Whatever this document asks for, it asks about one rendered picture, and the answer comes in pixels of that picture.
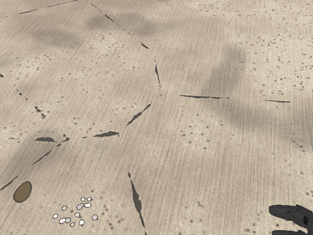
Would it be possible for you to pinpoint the robot right hand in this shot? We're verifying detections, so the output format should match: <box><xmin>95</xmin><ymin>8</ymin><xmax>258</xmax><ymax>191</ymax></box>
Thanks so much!
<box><xmin>268</xmin><ymin>205</ymin><xmax>313</xmax><ymax>235</ymax></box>

